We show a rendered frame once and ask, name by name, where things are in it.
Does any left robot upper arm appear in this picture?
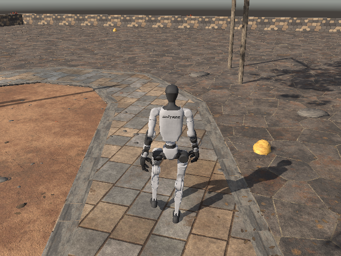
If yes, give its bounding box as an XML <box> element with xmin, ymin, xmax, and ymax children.
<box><xmin>147</xmin><ymin>107</ymin><xmax>160</xmax><ymax>138</ymax></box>

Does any robot left hand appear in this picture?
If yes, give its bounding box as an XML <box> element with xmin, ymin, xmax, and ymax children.
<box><xmin>140</xmin><ymin>156</ymin><xmax>152</xmax><ymax>172</ymax></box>

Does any humanoid robot torso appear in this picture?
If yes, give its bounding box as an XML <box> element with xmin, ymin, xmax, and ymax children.
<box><xmin>159</xmin><ymin>106</ymin><xmax>184</xmax><ymax>160</ymax></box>

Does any right robot forearm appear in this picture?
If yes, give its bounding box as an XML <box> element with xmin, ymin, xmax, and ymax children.
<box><xmin>190</xmin><ymin>130</ymin><xmax>199</xmax><ymax>152</ymax></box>

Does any robot right hand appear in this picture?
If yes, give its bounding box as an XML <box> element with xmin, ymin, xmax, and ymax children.
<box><xmin>188</xmin><ymin>150</ymin><xmax>199</xmax><ymax>163</ymax></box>

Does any left robot thigh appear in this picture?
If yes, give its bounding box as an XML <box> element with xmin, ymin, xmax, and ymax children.
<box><xmin>152</xmin><ymin>148</ymin><xmax>164</xmax><ymax>175</ymax></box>

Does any right robot upper arm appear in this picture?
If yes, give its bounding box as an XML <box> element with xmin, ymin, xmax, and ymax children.
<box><xmin>183</xmin><ymin>108</ymin><xmax>195</xmax><ymax>137</ymax></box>

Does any left robot forearm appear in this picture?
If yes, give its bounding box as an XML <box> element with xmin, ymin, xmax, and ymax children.
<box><xmin>141</xmin><ymin>130</ymin><xmax>152</xmax><ymax>158</ymax></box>

